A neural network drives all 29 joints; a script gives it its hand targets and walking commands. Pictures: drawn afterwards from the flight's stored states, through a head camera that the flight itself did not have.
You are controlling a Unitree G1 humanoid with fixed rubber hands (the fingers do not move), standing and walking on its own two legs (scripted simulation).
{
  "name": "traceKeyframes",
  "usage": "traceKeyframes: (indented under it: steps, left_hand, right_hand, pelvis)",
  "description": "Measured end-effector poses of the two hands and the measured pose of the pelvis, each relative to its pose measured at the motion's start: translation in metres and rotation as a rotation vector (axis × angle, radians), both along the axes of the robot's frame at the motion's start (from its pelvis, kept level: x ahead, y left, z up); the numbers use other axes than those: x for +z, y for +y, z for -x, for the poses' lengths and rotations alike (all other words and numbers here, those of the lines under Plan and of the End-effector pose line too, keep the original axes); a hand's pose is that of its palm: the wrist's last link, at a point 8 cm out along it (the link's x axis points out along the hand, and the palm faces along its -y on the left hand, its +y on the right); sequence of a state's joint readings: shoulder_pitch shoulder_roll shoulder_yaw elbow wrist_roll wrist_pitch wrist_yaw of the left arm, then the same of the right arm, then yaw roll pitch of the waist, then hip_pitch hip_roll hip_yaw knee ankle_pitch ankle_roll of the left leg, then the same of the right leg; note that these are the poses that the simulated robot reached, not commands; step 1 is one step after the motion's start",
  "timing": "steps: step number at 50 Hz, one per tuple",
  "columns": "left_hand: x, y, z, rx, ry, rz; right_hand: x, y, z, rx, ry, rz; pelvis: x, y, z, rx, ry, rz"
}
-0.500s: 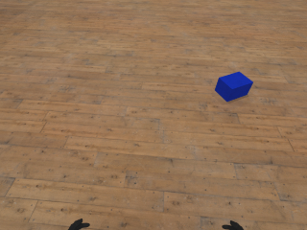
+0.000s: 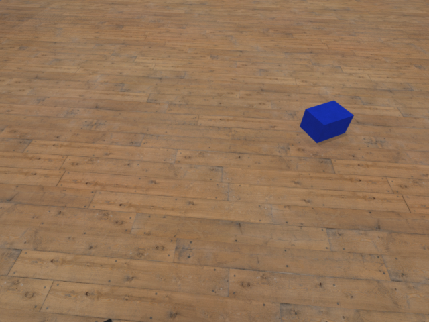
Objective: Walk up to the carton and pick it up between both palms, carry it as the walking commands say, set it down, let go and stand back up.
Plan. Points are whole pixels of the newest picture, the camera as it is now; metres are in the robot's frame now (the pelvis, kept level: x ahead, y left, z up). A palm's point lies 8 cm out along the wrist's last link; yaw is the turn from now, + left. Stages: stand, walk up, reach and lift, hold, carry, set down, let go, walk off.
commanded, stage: stand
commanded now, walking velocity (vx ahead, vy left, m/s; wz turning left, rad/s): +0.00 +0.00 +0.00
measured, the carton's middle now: (325, 121) +1.50 -0.78 -0.69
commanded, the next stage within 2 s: walk up in 0.62 s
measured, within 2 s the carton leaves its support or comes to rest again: neither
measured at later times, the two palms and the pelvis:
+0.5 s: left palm out of the picture +0.05 +0.23 -0.12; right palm out of the picture +0.05 -0.23 -0.12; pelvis +0.00 +0.00 +0.01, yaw +0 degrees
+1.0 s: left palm out of the picture +0.02 +0.23 -0.12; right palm out of the picture +0.04 -0.27 -0.14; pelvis +0.01 -0.02 +0.00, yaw +1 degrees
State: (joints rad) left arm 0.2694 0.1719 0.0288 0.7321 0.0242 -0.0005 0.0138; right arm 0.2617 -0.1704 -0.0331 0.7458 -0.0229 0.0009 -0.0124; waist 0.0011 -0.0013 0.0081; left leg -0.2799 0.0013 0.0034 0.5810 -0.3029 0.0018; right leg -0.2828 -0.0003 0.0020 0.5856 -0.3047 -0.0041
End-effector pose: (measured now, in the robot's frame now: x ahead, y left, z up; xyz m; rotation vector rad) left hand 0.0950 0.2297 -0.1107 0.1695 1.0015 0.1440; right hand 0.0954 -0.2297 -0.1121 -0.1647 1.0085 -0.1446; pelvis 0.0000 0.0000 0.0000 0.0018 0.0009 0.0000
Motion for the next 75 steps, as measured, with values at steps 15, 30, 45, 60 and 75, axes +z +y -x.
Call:
traceKeyframes:
  steps: [15, 30, 45, 60, 75]
  left_hand:
    - [-0.006, 0.003, 0.021, 0.028, 0.076, -0.002]
    - [-0.013, 0.004, 0.056, 0.067, 0.199, 0.001]
    - [-0.012, 0.004, 0.069, 0.059, 0.264, 0.002]
    - [0.009, -0.03, 0.156, 0.273, 0.494, 0.046]
    - [-0.027, 0.06, -0.056, 0.113, 0.404, 0.036]
  right_hand:
    - [-0.006, -0.003, 0.021, -0.026, 0.076, 0.003]
    - [-0.013, -0.004, 0.056, -0.064, 0.2, 0.002]
    - [-0.02, -0.016, 0.096, -0.115, 0.314, -0.01]
    - [0.022, -0.011, -0.126, 0.154, -0.035, -0.031]
    - [-0.015, 0.045, -0.165, -0.009, 0.156, 0.005]
  pelvis:
    - [0.003, 0.0, 0.0, 0.0, -0.007, 0.0]
    - [0.008, 0.0, 0.0, 0.001, -0.021, 0.001]
    - [0.008, -0.008, 0.001, 0.003, 0.014, 0.0]
    - [0.023, -0.015, -0.061, 0.012, 0.03, -0.021]
    - [0.001, 0.055, -0.196, -0.017, 0.009, -0.013]
